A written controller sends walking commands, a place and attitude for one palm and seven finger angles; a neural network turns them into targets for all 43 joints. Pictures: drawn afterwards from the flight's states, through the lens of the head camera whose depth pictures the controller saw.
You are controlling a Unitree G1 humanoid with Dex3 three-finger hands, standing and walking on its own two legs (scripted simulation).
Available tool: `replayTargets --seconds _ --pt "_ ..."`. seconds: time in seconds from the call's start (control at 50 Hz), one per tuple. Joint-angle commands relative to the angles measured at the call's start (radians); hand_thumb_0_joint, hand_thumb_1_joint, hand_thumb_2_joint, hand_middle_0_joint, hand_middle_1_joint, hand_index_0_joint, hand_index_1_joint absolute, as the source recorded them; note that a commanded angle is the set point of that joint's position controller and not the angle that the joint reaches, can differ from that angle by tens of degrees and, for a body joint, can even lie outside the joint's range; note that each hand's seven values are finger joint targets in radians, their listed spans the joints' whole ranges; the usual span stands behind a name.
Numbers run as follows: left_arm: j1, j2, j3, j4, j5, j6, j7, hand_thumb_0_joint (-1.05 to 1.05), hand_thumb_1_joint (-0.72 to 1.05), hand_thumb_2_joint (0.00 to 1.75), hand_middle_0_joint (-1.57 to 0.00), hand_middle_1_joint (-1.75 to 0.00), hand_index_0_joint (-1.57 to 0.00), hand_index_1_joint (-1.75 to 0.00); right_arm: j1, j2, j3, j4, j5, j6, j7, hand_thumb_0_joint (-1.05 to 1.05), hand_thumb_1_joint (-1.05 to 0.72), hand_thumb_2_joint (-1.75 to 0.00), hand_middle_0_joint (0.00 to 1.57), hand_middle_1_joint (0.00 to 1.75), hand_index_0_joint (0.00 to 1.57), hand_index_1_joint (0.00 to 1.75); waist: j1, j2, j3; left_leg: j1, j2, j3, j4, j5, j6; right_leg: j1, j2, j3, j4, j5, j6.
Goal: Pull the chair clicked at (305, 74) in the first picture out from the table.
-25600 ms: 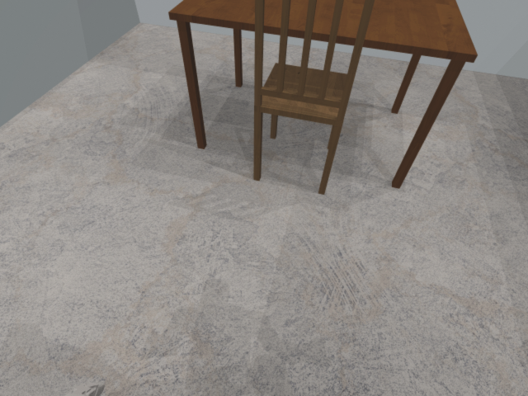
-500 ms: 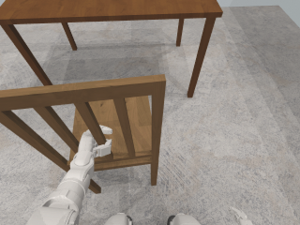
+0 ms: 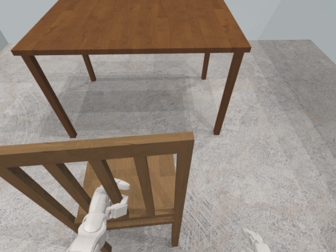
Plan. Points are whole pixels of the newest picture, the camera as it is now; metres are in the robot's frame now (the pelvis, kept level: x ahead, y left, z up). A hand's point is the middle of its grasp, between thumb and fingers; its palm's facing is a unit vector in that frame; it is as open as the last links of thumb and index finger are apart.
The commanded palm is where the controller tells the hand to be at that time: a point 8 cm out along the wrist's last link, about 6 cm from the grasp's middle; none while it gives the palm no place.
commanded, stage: stop walking, hand still on the chair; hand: left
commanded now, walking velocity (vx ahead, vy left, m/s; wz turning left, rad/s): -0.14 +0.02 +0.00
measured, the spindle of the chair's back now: (114, 193) +0.27 +0.16 -0.05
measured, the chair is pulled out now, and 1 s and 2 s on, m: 0.61 0.61 0.61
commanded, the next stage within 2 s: open the thumb and straighten the fingers in 0.42 s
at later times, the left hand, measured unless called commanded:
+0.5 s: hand (123, 204) +0.25 +0.14 -0.07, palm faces +0.07 -0.98 -0.17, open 5.7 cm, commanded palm +0.22 +0.19 -0.05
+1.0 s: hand (121, 200) +0.27 +0.15 -0.08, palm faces +0.06 -0.98 -0.17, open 13.9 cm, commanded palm +0.23 +0.19 -0.06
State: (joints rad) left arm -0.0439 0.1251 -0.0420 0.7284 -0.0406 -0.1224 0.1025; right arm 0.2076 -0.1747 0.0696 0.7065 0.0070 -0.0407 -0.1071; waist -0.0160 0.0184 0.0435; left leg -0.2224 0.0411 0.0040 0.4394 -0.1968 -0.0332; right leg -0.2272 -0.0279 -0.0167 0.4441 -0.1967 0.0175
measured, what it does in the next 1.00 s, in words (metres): stands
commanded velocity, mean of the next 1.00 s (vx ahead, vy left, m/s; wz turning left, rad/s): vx -0.01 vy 0.01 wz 0.00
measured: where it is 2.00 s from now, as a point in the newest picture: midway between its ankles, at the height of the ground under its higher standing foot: outside the picture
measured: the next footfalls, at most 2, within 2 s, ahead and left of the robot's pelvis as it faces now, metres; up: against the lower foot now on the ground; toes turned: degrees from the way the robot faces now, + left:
none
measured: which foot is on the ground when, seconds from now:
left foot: down 0.00-1.00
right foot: down 0.00-1.00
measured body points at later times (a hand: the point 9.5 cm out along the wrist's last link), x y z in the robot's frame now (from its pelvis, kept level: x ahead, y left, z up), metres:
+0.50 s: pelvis +0.02 -0.01 +0.00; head +0.02 -0.02 +0.45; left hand +0.24 +0.19 -0.06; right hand +0.15 -0.25 -0.11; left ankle +0.02 +0.14 -0.74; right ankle +0.03 -0.13 -0.74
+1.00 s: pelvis +0.04 +0.01 -0.04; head +0.07 -0.01 +0.41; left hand +0.26 +0.20 -0.07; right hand +0.21 -0.23 -0.13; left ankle +0.02 +0.14 -0.74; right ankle +0.03 -0.13 -0.74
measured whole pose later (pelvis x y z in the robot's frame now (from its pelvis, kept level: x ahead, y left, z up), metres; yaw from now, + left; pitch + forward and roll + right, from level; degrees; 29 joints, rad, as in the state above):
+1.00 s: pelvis +0.04 +0.01 -0.04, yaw +2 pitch +10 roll +0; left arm 0.22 0.13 -0.06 0.19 -0.05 0.12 0.10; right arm 0.23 -0.25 0.01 0.56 0.03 -0.12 -0.06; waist -0.03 0.05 -0.10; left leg -0.57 0.02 -0.02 0.81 -0.42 -0.02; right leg -0.55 -0.06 -0.03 0.81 -0.42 0.03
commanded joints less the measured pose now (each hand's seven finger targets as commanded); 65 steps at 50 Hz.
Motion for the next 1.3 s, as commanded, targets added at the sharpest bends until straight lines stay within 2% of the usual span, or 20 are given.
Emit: replayTargets --seconds 0.0,0.08,0.24,0.28,0.48,0.5,0.52,0.54,0.56,0.6,0.7,0.74,0.86,0.88,0.96,1.0,1.04,1.1,1.22,1.28 --pt "-0.174 0.147 0.035 -0.288 0.031 -0.045 0.022 0.00 0.90 0.90 -0.50 -1.45 -0.50 -1.45 -0.061 -0.161 -0.071 -0.133 -0.002 -0.041 -0.023 0.00 -0.90 -0.90 0.20 0.30 0.20 0.30 0.001 0.071 -0.261 0.130 0.090 -0.043 -0.025 0.308 0.034 0.087 -0.082 0.055 -0.039 0.285 -0.038" --pt "-0.135 0.145 0.026 -0.310 0.021 -0.033 0.018 0.00 0.90 0.90 -0.50 -1.45 -0.50 -1.45 -0.075 -0.159 -0.072 -0.148 0.005 -0.021 -0.027 0.00 -0.90 -0.90 0.20 0.30 0.20 0.30 -0.005 0.046 -0.257 0.123 0.083 -0.037 -0.014 0.310 0.030 0.108 -0.099 0.055 -0.042 0.360 -0.042" --pt "-0.112 0.155 0.046 -0.320 0.019 -0.016 0.022 0.00 0.90 0.90 -0.50 -1.45 -0.50 -1.45 -0.091 -0.155 -0.075 -0.179 0.010 0.022 -0.028 0.00 -0.90 -0.90 0.20 0.30 0.20 0.30 -0.001 0.024 -0.264 0.122 0.072 -0.029 -0.019 0.216 0.031 0.111 -0.105 0.059 -0.053 0.285 -0.040" --pt "-0.105 0.157 0.039 -0.323 0.013 -0.015 0.020 0.00 0.90 0.90 -0.50 -1.45 -0.50 -1.45 -0.093 -0.156 -0.075 -0.174 0.013 0.025 -0.030 0.00 -0.90 -0.90 0.20 0.30 0.20 0.30 -0.004 0.054 -0.241 0.121 0.073 -0.029 -0.031 0.201 0.034 0.097 -0.104 0.052 -0.068 0.251 -0.038" --pt "-0.099 0.156 0.038 -0.298 0.015 -0.021 0.023 0.00 0.90 0.90 -0.50 -1.45 -0.50 -1.45 -0.082 -0.159 -0.070 -0.166 0.011 0.029 -0.025 0.00 -0.90 -0.90 0.20 0.30 0.20 0.30 -0.001 0.053 -0.190 0.101 0.076 -0.049 -0.062 0.139 0.044 0.065 -0.088 0.041 -0.087 0.118 -0.035" --pt "-0.029 0.149 0.047 -0.293 0.018 -0.021 0.024 0.00 0.90 0.90 -0.50 -1.45 -0.50 -1.45 -0.080 -0.153 -0.070 -0.174 0.007 0.030 -0.023 0.00 -0.90 -0.90 0.20 0.30 0.20 0.30 0.006 0.052 -0.193 0.099 0.076 -0.049 -0.062 0.145 0.045 0.070 -0.086 0.039 -0.081 0.121 -0.036" --pt "0.010 0.061 -0.003 -0.217 -0.025 0.022 -0.002 0.00 0.78 0.84 -0.50 -1.45 -0.50 -1.45 -0.063 -0.190 -0.089 -0.173 0.051 0.016 0.018 0.00 -0.90 -0.90 0.20 0.30 0.20 0.30 -0.053 -0.068 -0.138 -0.022 0.016 -0.002 -0.015 0.049 0.039 -0.021 -0.037 -0.042 -0.026 0.061 -0.022" --pt "-0.042 0.105 0.039 -0.323 -0.029 0.008 -0.015 0.00 0.66 0.78 -0.50 -1.45 -0.50 -1.45 -0.074 -0.190 -0.096 -0.190 0.049 0.000 0.037 0.00 -0.90 -0.90 0.20 0.30 0.20 0.30 -0.025 -0.092 -0.159 -0.072 0.008 0.001 0.010 0.014 0.042 -0.038 -0.032 -0.043 0.000 0.038 -0.021" --pt "-0.022 0.131 0.059 -0.376 -0.028 -0.004 -0.022 0.00 0.54 0.73 -0.50 -1.45 -0.50 -1.45 -0.082 -0.185 -0.105 -0.204 0.047 -0.019 0.047 0.00 -0.90 -0.90 0.20 0.30 0.20 0.30 -0.020 -0.046 -0.187 -0.086 -0.001 0.012 0.038 -0.018 0.045 -0.059 -0.031 -0.034 0.019 0.004 -0.020" --pt "0.023 0.110 0.035 -0.454 -0.025 0.000 -0.030 0.00 0.30 0.61 -0.50 -1.45 -0.50 -1.45 -0.081 -0.175 -0.103 -0.226 0.043 -0.048 0.059 0.00 -0.90 -0.90 0.20 0.30 0.20 0.30 -0.016 -0.008 -0.220 -0.117 -0.009 0.012 0.073 -0.042 0.044 -0.089 -0.028 -0.038 0.059 -0.027 -0.023" --pt "0.083 0.103 0.035 -0.543 -0.020 0.061 -0.020 0.00 -0.31 0.32 -0.50 -1.45 -0.50 -1.45 -0.069 -0.179 -0.104 -0.252 0.034 -0.101 0.057 0.00 -0.90 -0.90 0.20 0.30 0.20 0.30 -0.014 -0.020 -0.274 -0.178 -0.014 0.003 0.158 -0.037 0.047 -0.158 -0.020 -0.042 0.150 -0.021 -0.019" --pt "0.065 0.125 0.060 -0.563 -0.014 0.091 -0.011 0.00 -0.55 0.20 -0.45 -1.30 -0.45 -1.30 -0.063 -0.187 -0.105 -0.257 0.032 -0.110 0.050 0.00 -0.90 -0.90 0.20 0.30 0.20 0.30 -0.019 -0.024 -0.279 -0.206 -0.017 0.001 0.187 -0.039 0.046 -0.192 -0.018 -0.046 0.183 -0.024 -0.017" --pt "0.110 0.079 0.017 -0.716 -0.008 0.157 -0.002 0.00 -0.55 0.20 -0.30 -0.87 -0.30 -0.87 -0.040 -0.181 -0.108 -0.289 0.025 -0.138 0.033 0.00 -0.90 -0.90 0.20 0.30 0.20 0.30 -0.023 -0.015 -0.369 -0.193 -0.019 -0.006 0.259 0.060 0.046 -0.217 -0.013 -0.063 0.260 0.057 -0.018" --pt "0.124 0.088 0.021 -0.734 -0.010 0.166 -0.001 0.00 -0.55 0.20 -0.27 -0.80 -0.27 -0.80 -0.035 -0.183 -0.106 -0.292 0.024 -0.143 0.030 0.00 -0.90 -0.90 0.20 0.30 0.20 0.30 -0.022 0.000 -0.370 -0.195 -0.020 -0.010 0.267 0.084 0.045 -0.214 -0.015 -0.062 0.264 0.079 -0.021" --pt "0.208 0.077 0.011 -0.770 -0.004 0.209 -0.001 0.00 -0.55 0.20 -0.18 -0.51 -0.18 -0.51 -0.018 -0.183 -0.104 -0.311 0.020 -0.143 0.028 0.00 -0.90 -0.90 0.20 0.30 0.20 0.30 -0.025 -0.049 -0.355 -0.221 -0.019 -0.013 0.299 0.121 0.044 -0.231 -0.014 -0.074 0.295 0.125 -0.015" --pt "0.239 0.091 0.022 -0.800 0.001 0.228 -0.003 0.00 -0.55 0.20 -0.13 -0.36 -0.13 -0.36 -0.014 -0.182 -0.101 -0.321 0.018 -0.142 0.026 0.00 -0.90 -0.90 0.20 0.30 0.20 0.30 -0.018 -0.019 -0.350 -0.231 -0.024 -0.009 0.311 0.138 0.045 -0.227 -0.019 -0.071 0.301 0.150 -0.018" --pt "0.235 0.099 0.034 -0.772 0.004 0.246 -0.006 0.00 -0.55 0.20 -0.07 -0.22 -0.07 -0.22 -0.003 -0.185 -0.099 -0.320 0.015 -0.132 0.024 0.00 -0.90 -0.90 0.20 0.30 0.20 0.30 -0.028 -0.072 -0.327 -0.263 -0.027 -0.011 0.330 0.115 0.047 -0.252 -0.015 -0.073 0.309 0.147 -0.014" --pt "0.209 0.108 0.030 -0.841 0.006 0.245 -0.014 0.00 -0.55 0.20 0.00 0.00 0.00 0.00 -0.001 -0.182 -0.098 -0.333 0.013 -0.130 0.017 0.00 -0.90 -0.90 0.20 0.30 0.20 0.30 -0.031 -0.016 -0.359 -0.253 -0.033 -0.006 0.351 0.131 0.050 -0.246 -0.019 -0.066 0.320 0.168 -0.015" --pt "0.331 0.116 0.039 -0.882 -0.001 0.251 -0.016 0.00 -0.55 0.20 0.00 0.00 0.00 0.00 0.009 -0.175 -0.098 -0.341 0.011 -0.136 0.013 0.00 -0.90 -0.90 0.20 0.30 0.20 0.30 -0.028 -0.023 -0.373 -0.266 -0.031 -0.011 0.383 0.174 0.049 -0.246 -0.021 -0.071 0.341 0.218 -0.016" --pt "0.305 0.141 0.056 -0.892 0.003 0.257 -0.016 0.00 -0.55 0.20 0.00 0.00 0.00 0.00 0.010 -0.180 -0.097 -0.339 0.010 -0.132 0.008 0.00 -0.90 -0.90 0.20 0.30 0.20 0.30 -0.031 -0.016 -0.352 -0.291 -0.035 -0.015 0.385 0.143 0.050 -0.265 -0.020 -0.071 0.342 0.181 -0.018"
